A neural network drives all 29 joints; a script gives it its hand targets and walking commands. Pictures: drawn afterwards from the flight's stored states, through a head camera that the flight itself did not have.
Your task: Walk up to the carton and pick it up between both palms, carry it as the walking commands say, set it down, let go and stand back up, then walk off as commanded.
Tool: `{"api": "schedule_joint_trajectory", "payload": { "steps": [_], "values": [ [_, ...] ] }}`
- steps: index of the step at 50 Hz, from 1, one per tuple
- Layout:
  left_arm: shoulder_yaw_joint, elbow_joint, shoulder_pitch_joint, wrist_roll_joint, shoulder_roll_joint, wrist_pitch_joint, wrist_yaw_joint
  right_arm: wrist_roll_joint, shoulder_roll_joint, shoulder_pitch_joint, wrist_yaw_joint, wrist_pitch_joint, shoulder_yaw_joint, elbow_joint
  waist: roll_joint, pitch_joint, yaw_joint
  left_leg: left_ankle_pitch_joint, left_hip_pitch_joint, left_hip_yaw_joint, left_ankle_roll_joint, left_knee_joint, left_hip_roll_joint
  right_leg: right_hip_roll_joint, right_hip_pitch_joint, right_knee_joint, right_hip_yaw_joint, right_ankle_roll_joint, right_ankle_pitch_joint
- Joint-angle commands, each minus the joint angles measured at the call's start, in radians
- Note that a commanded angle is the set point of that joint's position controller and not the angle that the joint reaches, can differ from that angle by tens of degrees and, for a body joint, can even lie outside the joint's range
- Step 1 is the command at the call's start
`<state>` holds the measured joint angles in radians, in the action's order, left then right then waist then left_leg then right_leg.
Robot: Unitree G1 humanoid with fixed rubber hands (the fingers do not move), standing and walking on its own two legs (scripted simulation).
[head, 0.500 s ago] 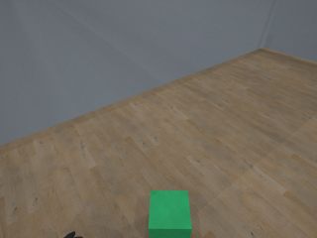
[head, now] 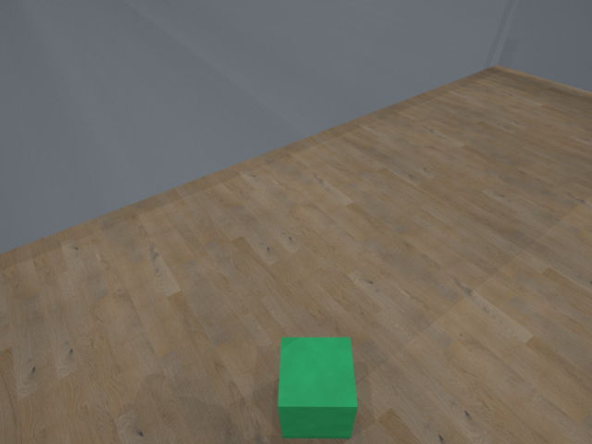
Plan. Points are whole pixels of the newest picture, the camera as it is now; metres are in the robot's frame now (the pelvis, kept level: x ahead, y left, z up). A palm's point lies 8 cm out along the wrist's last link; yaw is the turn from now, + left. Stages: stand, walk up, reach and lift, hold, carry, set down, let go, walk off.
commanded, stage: stand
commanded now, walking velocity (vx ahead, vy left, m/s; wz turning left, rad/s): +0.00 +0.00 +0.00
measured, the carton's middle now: (316, 388) +0.48 -0.02 -0.64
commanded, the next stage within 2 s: walk off in 0.22 s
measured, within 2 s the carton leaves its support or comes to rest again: neither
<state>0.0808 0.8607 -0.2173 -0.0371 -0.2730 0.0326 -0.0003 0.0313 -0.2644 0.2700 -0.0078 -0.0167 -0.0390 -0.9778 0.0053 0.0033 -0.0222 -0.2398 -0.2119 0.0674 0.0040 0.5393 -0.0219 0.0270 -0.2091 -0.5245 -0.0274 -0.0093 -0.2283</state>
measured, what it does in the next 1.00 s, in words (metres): steps on the spot: right foot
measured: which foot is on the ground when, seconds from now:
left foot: down 0.00-1.00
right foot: down 0.00-0.82, up 0.84-0.98, down 1.00-1.00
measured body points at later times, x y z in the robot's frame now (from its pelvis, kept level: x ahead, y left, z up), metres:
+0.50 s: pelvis +0.01 +0.00 +0.00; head -0.01 -0.01 +0.45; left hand +0.11 +0.27 -0.12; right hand +0.06 -0.27 -0.14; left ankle +0.04 +0.12 -0.73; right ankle +0.04 -0.11 -0.73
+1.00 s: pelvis -0.04 -0.03 -0.01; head -0.03 -0.05 +0.44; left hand +0.05 +0.25 -0.13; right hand +0.03 -0.30 -0.16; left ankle +0.04 +0.12 -0.73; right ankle -0.04 -0.13 -0.74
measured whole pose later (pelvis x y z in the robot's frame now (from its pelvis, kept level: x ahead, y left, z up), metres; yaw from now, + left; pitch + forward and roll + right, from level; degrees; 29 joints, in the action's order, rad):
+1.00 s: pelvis -0.04 -0.03 -0.01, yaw -1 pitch -4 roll +2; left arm 0.08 0.86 -0.22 -0.04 -0.26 0.08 0.01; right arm 0.03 -0.26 0.19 0.02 -0.05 -0.04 -0.94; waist 0.01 0.09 -0.02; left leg -0.18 -0.31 0.06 0.03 0.56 -0.02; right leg 0.01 -0.23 -0.65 -0.03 -0.01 -0.37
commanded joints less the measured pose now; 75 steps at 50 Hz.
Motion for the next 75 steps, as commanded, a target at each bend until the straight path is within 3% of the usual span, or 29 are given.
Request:
{"api": "schedule_joint_trajectory", "payload": {
  "steps": [1,5,10,17,18,20,24,26,34,39,41,42,44,47,48,49,50,51,52,53,54,57,59,60,64,66,71,74,75],
  "values": [
    [0.011,-0.041,0.011,0.073,-0.137,-0.014,0.030,-0.070,-0.107,-0.018,0.024,-0.003,-0.017,0.085,-0.057,0.145,0.024,-0.145,-0.212,0.164,-0.047,-0.183,0.056,-0.116,-0.088,0.174,-0.124,-0.024,-0.231],
    [-0.003,-0.054,0.018,0.061,-0.077,-0.016,0.025,-0.065,-0.120,-0.024,0.031,0.001,-0.012,0.084,0.064,0.092,0.040,-0.135,-0.205,0.209,-0.061,-0.238,0.089,-0.077,-0.009,0.105,-0.090,-0.027,-0.085],
    [-0.004,-0.034,-0.003,0.073,-0.092,-0.018,0.020,-0.061,-0.139,0.003,0.028,0.006,-0.027,0.078,0.067,0.055,0.023,-0.047,-0.130,0.174,-0.052,-0.212,0.073,-0.084,-0.001,0.117,-0.097,-0.039,-0.079],
    [0.002,-0.013,-0.008,0.076,-0.088,-0.014,0.027,-0.065,-0.110,0.019,0.031,0.010,-0.013,0.073,-0.025,0.078,0.018,-0.036,-0.136,0.153,-0.057,-0.196,0.074,-0.091,-0.015,0.144,-0.121,-0.051,-0.084],
    [-0.003,-0.032,0.007,0.072,-0.068,-0.016,0.020,-0.068,-0.109,-0.016,0.039,0.008,-0.012,0.086,0.022,0.082,0.032,-0.032,-0.129,0.148,-0.060,-0.197,0.064,-0.083,-0.021,0.133,-0.111,-0.051,-0.075],
    [-0.009,-0.023,-0.010,0.068,-0.064,-0.015,0.023,-0.072,-0.087,-0.004,0.040,0.011,-0.007,0.081,0.005,0.070,0.028,-0.015,-0.117,0.147,-0.057,-0.189,0.067,-0.085,-0.033,0.138,-0.126,-0.057,-0.101],
    [0.004,-0.012,-0.054,0.061,-0.093,-0.010,0.027,-0.059,-0.121,-0.009,0.040,0.015,-0.019,0.068,0.039,0.049,0.056,0.209,-0.107,0.142,-0.035,-0.134,0.110,-0.133,-0.005,0.086,-0.115,-0.054,0.097],
    [0.009,-0.013,-0.030,0.066,-0.097,-0.002,0.032,-0.057,-0.131,0.020,0.036,0.016,-0.022,0.064,0.000,0.026,0.029,0.231,-0.081,0.124,-0.024,-0.084,0.117,-0.148,-0.002,0.080,-0.120,-0.056,0.170],
    [0.028,-0.035,-0.007,0.064,-0.142,0.030,0.027,-0.055,-0.147,0.011,0.038,-0.014,-0.035,0.081,-0.066,0.091,0.022,0.102,-0.137,0.112,-0.033,-0.061,0.107,-0.162,-0.106,0.119,-0.143,-0.067,0.030],
    [0.023,-0.037,-0.014,0.065,-0.108,0.049,0.037,-0.063,-0.148,-0.005,0.048,-0.028,-0.028,0.083,0.077,0.162,0.029,-0.020,-0.252,0.241,-0.072,-0.213,0.191,-0.069,-0.122,0.003,-0.064,-0.030,-0.124],
    [0.024,-0.021,-0.069,0.067,-0.059,0.054,0.034,-0.072,-0.198,-0.048,0.048,-0.019,-0.041,0.105,0.223,0.085,0.050,0.001,-0.296,0.337,-0.138,-0.308,0.294,0.003,-0.015,-0.288,0.014,-0.004,-0.176],
    [0.022,-0.023,-0.087,0.071,-0.061,0.056,0.034,-0.075,-0.215,-0.080,0.049,-0.020,-0.047,0.111,0.236,0.095,0.066,0.105,-0.319,0.360,-0.180,-0.312,0.332,0.010,-0.010,-0.393,0.033,-0.017,-0.239],
    [0.030,-0.009,-0.121,0.076,-0.083,0.044,0.029,-0.077,-0.192,-0.105,0.054,-0.024,-0.050,0.130,0.160,0.067,0.067,0.289,-0.263,0.283,-0.200,-0.251,0.344,-0.022,-0.053,-0.438,0.014,-0.025,-0.292],
    [0.015,-0.015,-0.142,0.067,-0.046,0.030,0.033,-0.067,-0.170,-0.147,0.046,-0.042,-0.040,0.120,0.180,0.050,0.098,0.371,-0.169,0.226,-0.126,-0.141,0.271,-0.053,-0.024,-0.146,0.024,-0.007,-0.167],
    [0.020,0.003,-0.161,0.056,-0.065,0.030,0.035,-0.062,-0.167,-0.085,0.040,-0.053,-0.039,0.099,0.147,0.046,0.069,0.287,-0.095,0.218,-0.103,-0.110,0.232,-0.042,-0.024,0.023,0.021,0.006,-0.093],
    [0.017,-0.009,-0.133,0.069,-0.079,0.017,0.041,-0.064,-0.126,-0.046,0.037,-0.053,-0.036,0.095,0.034,0.032,0.051,0.218,-0.105,0.164,-0.058,0.018,0.170,-0.125,-0.017,0.166,-0.094,0.005,-0.043],
    [0.025,-0.037,-0.062,0.071,-0.161,0.015,0.044,-0.055,-0.087,0.018,0.040,-0.059,-0.037,0.093,-0.264,0.038,-0.003,-0.150,-0.229,0.003,0.001,0.217,-0.013,-0.342,0.004,0.197,-0.346,-0.054,0.331],
    [0.019,-0.057,-0.049,0.060,-0.165,0.016,0.041,-0.066,-0.106,-0.023,0.057,-0.066,-0.045,0.088,-0.256,0.021,0.042,-0.398,-0.233,0.042,0.008,0.447,-0.076,-0.402,-0.082,0.188,-0.389,-0.143,0.554],
    [0.013,-0.052,-0.038,0.067,-0.174,0.009,0.044,-0.063,-0.115,-0.045,0.048,-0.068,-0.049,0.094,-0.162,0.011,0.014,-0.381,-0.195,0.083,-0.003,0.584,-0.082,-0.405,-0.140,0.197,-0.333,-0.182,0.527],
    [0.012,-0.061,0.027,0.067,-0.155,0.010,0.038,-0.053,-0.107,-0.049,0.042,-0.067,-0.050,0.082,-0.106,0.003,-0.015,-0.293,-0.184,0.103,-0.008,0.641,-0.074,-0.344,-0.175,0.237,-0.278,-0.138,0.302],
    [0.019,-0.087,0.072,0.071,-0.156,0.013,0.036,-0.051,-0.114,-0.036,0.036,-0.071,-0.046,0.061,-0.122,0.053,0.004,-0.255,-0.219,0.103,-0.002,0.663,-0.074,-0.297,-0.160,0.243,-0.273,-0.123,0.162],
    [0.002,-0.095,0.091,0.074,-0.080,0.020,0.048,-0.069,-0.109,-0.004,0.054,-0.083,-0.057,0.033,-0.099,0.076,-0.015,-0.248,-0.242,0.065,0.029,0.749,-0.079,-0.262,-0.096,0.165,-0.208,-0.149,0.394],
    [0.002,-0.082,0.084,0.069,-0.077,0.015,0.045,-0.053,-0.092,-0.049,0.048,-0.078,-0.047,0.049,-0.185,0.006,0.008,-0.256,-0.285,0.053,0.045,0.656,-0.061,-0.274,0.074,0.168,-0.248,-0.162,0.352],
    [0.006,-0.067,0.019,0.066,-0.075,0.012,0.051,-0.062,-0.108,-0.069,0.055,-0.076,-0.051,0.045,-0.137,-0.001,0.047,-0.255,-0.267,0.045,0.048,0.612,-0.049,-0.301,0.107,0.168,-0.263,-0.179,0.395],
    [0.008,-0.015,-0.095,0.067,-0.081,0.005,0.052,-0.041,-0.098,-0.054,0.044,-0.068,-0.039,0.039,-0.145,-0.110,0.074,-0.331,-0.268,0.036,0.052,0.392,-0.011,-0.333,0.310,0.152,-0.337,-0.204,0.451],
    [0.002,-0.014,-0.054,0.073,-0.075,0.002,0.052,-0.043,-0.062,-0.044,0.042,-0.068,-0.027,0.028,-0.154,-0.110,0.050,-0.314,-0.178,-0.006,0.039,0.332,-0.001,-0.323,0.198,0.178,-0.300,-0.211,0.371],
    [0.021,-0.044,0.025,0.086,-0.133,0.032,0.037,-0.043,-0.049,0.024,0.041,-0.081,-0.018,0.006,-0.226,-0.049,0.023,-0.254,-0.033,-0.060,0.012,0.190,0.014,-0.315,-0.044,0.287,-0.292,-0.189,0.000],
    [0.030,-0.046,0.039,0.081,-0.127,0.048,0.042,-0.046,-0.059,0.169,0.036,-0.078,-0.017,-0.054,-0.179,-0.055,-0.023,-0.089,0.116,-0.114,-0.004,0.006,0.007,-0.269,-0.181,0.274,-0.229,-0.121,-0.155],
    [0.028,-0.049,0.042,0.068,-0.108,0.052,0.036,-0.048,-0.099,0.177,0.033,-0.070,-0.027,-0.039,-0.162,-0.055,-0.045,-0.063,0.140,-0.051,-0.024,-0.060,0.031,-0.252,-0.241,0.256,-0.229,-0.085,-0.242]
  ]
}}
